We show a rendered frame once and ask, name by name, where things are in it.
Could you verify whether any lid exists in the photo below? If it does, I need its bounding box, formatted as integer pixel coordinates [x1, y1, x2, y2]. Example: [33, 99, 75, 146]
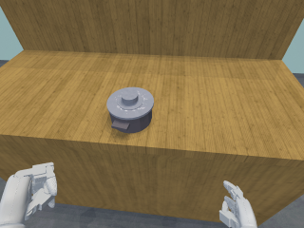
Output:
[106, 86, 154, 121]

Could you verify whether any pot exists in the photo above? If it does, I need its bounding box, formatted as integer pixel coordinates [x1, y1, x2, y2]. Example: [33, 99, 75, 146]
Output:
[109, 109, 152, 134]

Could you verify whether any knob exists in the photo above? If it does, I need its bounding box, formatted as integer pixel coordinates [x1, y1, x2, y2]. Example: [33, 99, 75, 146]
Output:
[121, 89, 139, 105]

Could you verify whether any table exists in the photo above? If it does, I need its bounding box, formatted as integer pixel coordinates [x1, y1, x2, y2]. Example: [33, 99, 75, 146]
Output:
[0, 0, 304, 226]

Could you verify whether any robot right hand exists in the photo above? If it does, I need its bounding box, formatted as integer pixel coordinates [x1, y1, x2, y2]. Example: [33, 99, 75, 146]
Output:
[219, 180, 257, 228]

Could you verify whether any robot left hand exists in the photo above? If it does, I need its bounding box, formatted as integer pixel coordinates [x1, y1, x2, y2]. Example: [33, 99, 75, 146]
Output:
[0, 162, 58, 226]

